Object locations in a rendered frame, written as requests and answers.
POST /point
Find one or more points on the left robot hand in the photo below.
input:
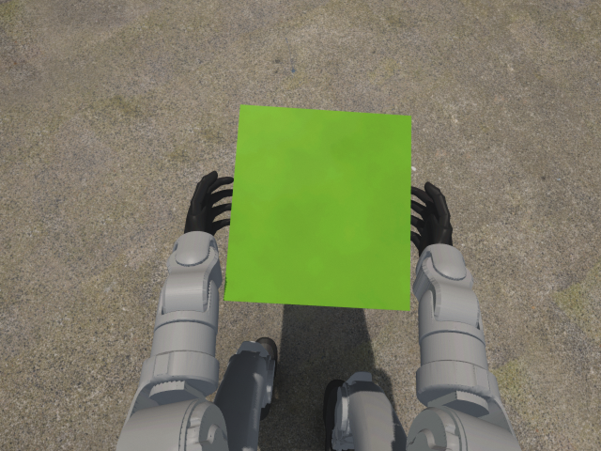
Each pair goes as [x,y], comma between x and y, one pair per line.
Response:
[201,214]

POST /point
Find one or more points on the robot right thigh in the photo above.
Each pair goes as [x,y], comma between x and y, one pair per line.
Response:
[365,411]

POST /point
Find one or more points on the left robot forearm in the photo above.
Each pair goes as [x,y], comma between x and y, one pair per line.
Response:
[182,363]

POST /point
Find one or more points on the carton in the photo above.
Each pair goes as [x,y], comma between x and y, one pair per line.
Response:
[320,209]

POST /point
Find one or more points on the right robot hand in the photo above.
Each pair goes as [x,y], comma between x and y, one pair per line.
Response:
[435,226]

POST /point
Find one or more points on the right robot upper arm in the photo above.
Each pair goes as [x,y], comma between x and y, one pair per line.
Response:
[440,428]

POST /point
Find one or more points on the robot right foot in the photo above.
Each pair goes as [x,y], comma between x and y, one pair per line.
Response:
[330,399]

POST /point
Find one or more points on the left robot upper arm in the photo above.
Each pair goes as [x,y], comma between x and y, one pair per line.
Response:
[190,425]

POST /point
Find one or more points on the right robot forearm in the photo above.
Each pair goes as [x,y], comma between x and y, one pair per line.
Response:
[454,370]

